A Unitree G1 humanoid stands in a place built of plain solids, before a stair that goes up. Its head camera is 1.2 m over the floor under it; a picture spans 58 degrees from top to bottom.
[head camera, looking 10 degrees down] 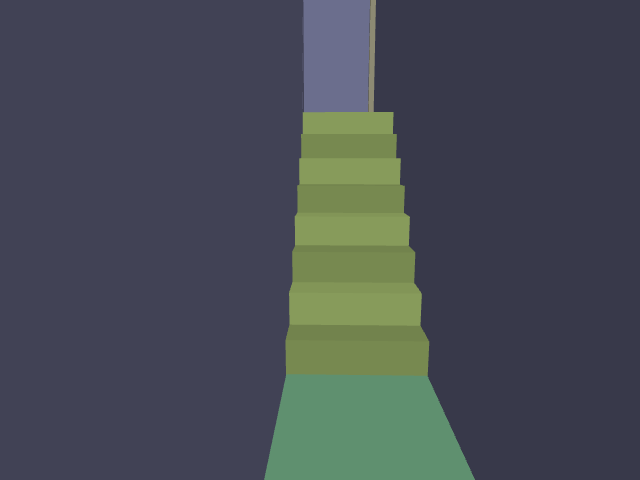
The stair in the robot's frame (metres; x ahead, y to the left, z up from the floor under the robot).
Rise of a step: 0.21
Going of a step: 0.24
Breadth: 0.82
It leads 1 degrees to the right of straight ahead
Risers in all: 8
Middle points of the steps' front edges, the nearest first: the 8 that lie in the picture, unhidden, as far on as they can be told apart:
2.32 -0.21 0.21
2.57 -0.22 0.42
2.81 -0.22 0.62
3.05 -0.23 0.83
3.30 -0.23 1.04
3.54 -0.24 1.24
3.79 -0.25 1.45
4.03 -0.25 1.66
